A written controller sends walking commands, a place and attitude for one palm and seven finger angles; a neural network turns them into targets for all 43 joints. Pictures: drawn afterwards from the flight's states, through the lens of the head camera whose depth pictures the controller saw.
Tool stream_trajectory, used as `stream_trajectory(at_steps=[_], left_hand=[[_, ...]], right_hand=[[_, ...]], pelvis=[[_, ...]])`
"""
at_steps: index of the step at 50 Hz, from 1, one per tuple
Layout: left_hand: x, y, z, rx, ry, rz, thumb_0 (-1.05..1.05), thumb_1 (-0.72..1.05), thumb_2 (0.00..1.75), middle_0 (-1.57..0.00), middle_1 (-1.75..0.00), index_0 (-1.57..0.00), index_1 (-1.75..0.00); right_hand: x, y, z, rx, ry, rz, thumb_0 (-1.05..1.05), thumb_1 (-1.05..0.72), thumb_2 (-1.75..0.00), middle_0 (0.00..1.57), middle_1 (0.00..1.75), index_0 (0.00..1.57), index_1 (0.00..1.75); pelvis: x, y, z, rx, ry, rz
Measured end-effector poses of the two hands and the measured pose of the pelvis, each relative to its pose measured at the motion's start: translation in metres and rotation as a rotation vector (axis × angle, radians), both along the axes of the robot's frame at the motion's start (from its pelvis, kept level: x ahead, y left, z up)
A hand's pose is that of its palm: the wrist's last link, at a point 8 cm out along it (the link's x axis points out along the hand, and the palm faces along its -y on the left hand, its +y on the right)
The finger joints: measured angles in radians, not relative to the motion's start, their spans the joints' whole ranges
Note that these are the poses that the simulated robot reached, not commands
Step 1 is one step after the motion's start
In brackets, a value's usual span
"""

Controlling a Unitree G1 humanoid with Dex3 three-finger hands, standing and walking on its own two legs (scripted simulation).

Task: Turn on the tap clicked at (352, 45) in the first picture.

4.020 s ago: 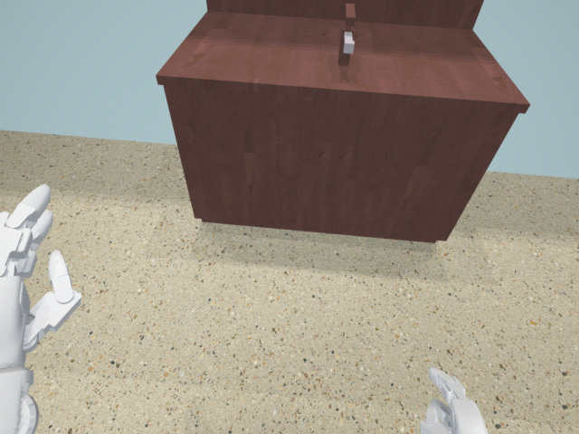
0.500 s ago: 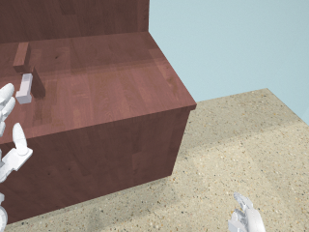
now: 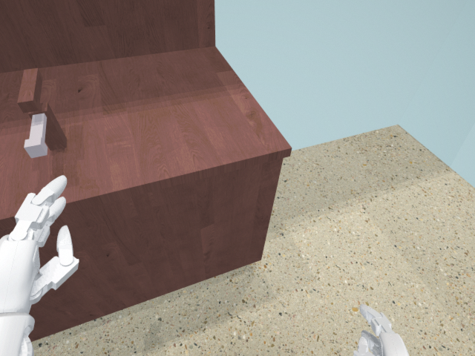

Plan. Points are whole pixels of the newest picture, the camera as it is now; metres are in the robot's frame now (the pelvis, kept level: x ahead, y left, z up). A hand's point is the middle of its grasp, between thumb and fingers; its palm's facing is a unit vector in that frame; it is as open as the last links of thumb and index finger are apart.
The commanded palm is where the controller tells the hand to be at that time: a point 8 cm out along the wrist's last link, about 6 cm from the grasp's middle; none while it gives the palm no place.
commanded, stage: come to a stop and stand still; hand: left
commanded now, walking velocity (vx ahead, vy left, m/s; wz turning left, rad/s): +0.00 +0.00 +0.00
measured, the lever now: (36, 147) +0.44 +0.44 +0.08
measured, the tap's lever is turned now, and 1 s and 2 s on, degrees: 0 0 0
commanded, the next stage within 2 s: look again from close up in 1.18 s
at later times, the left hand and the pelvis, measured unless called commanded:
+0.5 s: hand (17, 230) +0.23 +0.31 +0.15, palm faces +0.44 -0.83 -0.35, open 7.5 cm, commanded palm +0.16 +0.32 +0.18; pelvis +0.01 +0.04 +0.01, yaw +2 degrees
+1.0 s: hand (37, 209) +0.25 +0.28 +0.17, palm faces +0.41 -0.84 -0.37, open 7.5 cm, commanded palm +0.19 +0.32 +0.18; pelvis +0.04 +0.03 +0.01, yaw +2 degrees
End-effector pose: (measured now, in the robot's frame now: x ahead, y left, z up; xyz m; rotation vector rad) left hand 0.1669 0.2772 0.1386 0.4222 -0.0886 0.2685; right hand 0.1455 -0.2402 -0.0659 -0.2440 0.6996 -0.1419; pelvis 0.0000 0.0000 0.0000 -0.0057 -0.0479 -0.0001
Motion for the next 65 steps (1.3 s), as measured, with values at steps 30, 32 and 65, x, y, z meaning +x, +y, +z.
stream_trajectory(at_steps=[30,32,65], left_hand=[[0.022,0.057,0.046,0.062,-0.242,0.082,0.02,0.89,0.9,-0.21,-0.3,-0.21,-0.3],[0.027,0.055,0.052,0.075,-0.25,0.065,0.02,0.89,0.9,-0.21,-0.3,-0.21,-0.3],[0.035,0.042,0.034,0.001,-0.136,0.092,0.02,0.89,0.9,-0.21,-0.3,-0.21,-0.3]], right_hand=[[0.05,0.088,0.005,0.038,-0.005,0.185,0.01,-0.9,-0.9,0.2,0.3,0.2,0.3],[0.058,0.087,0.005,0.038,-0.009,0.184,0.01,-0.9,-0.9,0.2,0.3,0.2,0.3],[0.063,0.051,0.006,0.022,0.009,0.064,0.01,-0.91,-0.9,0.2,0.3,0.2,0.3]], pelvis=[[0.02,0.039,0.006,-0.015,0.044,0.032],[0.024,0.041,0.006,-0.019,0.049,0.032],[0.037,0.028,0.009,-0.015,0.045,0.035]])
